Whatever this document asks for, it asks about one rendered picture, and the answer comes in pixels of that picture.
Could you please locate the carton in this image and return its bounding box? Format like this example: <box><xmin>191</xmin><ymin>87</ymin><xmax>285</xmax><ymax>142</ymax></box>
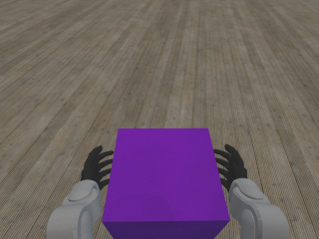
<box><xmin>102</xmin><ymin>128</ymin><xmax>230</xmax><ymax>239</ymax></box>

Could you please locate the robot right hand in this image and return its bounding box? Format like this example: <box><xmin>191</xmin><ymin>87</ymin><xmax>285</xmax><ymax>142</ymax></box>
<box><xmin>213</xmin><ymin>144</ymin><xmax>247</xmax><ymax>193</ymax></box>

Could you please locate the robot left forearm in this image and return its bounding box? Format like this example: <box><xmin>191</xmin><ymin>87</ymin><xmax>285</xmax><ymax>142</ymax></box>
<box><xmin>45</xmin><ymin>179</ymin><xmax>103</xmax><ymax>239</ymax></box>

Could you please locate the robot left hand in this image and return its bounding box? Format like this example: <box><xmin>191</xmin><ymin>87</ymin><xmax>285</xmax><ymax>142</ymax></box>
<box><xmin>80</xmin><ymin>145</ymin><xmax>114</xmax><ymax>190</ymax></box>

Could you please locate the robot right forearm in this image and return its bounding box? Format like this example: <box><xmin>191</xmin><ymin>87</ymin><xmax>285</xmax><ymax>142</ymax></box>
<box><xmin>228</xmin><ymin>178</ymin><xmax>289</xmax><ymax>239</ymax></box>

